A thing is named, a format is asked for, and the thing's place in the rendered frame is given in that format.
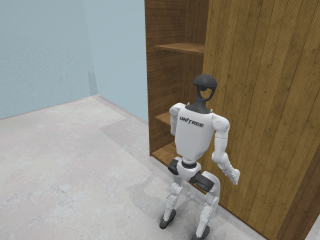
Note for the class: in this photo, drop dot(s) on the robot right forearm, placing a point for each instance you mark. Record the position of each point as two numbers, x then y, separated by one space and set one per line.
227 168

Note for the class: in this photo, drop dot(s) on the wardrobe door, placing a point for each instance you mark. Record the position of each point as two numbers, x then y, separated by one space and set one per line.
304 204
265 58

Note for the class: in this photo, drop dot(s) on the robot right hand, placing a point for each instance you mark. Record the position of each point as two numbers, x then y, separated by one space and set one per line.
235 179

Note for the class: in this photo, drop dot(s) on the right robot shin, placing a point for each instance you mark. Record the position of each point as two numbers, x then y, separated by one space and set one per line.
206 215

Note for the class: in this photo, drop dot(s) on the left robot upper arm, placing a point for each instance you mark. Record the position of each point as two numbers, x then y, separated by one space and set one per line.
174 110

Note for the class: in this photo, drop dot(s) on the right robot upper arm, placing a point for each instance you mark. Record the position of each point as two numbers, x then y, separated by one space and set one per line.
222 126

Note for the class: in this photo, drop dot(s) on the left robot foot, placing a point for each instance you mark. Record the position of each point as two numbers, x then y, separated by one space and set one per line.
163 223

